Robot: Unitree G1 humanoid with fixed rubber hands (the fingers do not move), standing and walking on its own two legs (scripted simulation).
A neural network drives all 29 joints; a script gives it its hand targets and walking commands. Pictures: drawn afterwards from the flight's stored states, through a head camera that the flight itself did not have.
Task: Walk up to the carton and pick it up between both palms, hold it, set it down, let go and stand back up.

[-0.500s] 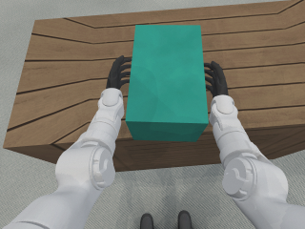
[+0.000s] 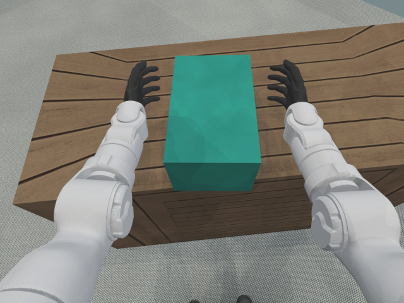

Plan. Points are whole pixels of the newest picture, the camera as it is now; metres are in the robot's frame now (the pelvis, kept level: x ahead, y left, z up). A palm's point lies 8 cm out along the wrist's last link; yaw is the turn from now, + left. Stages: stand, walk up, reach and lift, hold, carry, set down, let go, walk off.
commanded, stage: set down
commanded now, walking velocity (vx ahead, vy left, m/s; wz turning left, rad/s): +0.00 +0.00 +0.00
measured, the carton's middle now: (212, 122) +0.50 +0.00 -0.01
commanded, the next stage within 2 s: none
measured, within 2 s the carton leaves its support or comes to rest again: neither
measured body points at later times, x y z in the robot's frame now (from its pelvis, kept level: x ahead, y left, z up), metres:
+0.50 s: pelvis -0.03 +0.00 +0.01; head +0.06 +0.00 +0.45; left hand +0.49 +0.17 +0.16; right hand +0.47 -0.17 +0.16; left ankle -0.02 +0.09 -0.74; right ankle +0.00 -0.12 -0.74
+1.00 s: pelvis -0.01 +0.00 +0.01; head +0.03 +0.00 +0.46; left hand +0.42 +0.17 +0.09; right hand +0.41 -0.16 +0.08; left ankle -0.02 +0.09 -0.74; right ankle +0.00 -0.12 -0.74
